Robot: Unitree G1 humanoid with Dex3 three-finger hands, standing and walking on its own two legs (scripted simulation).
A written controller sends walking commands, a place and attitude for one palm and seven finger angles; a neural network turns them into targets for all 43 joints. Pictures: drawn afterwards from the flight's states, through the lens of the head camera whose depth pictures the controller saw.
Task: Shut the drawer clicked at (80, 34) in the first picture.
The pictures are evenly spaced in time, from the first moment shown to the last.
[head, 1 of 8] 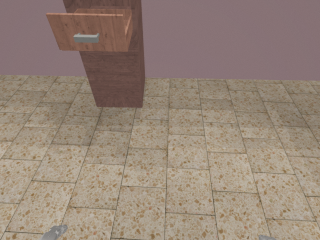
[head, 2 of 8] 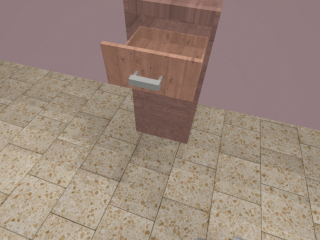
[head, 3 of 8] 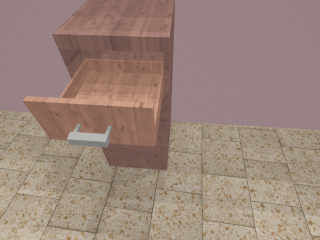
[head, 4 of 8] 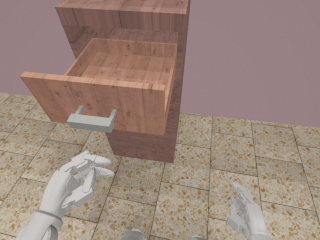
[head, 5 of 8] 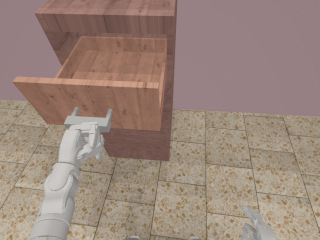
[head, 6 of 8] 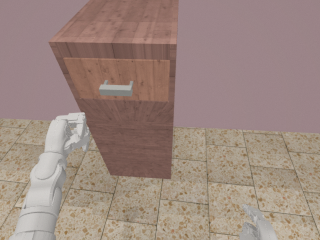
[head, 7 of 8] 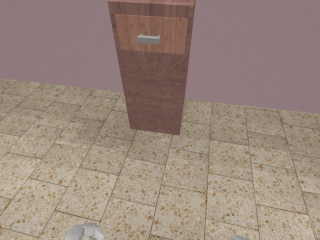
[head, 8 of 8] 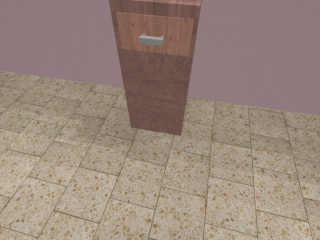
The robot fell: no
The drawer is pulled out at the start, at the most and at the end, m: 0.28 0.28 0.00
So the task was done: yes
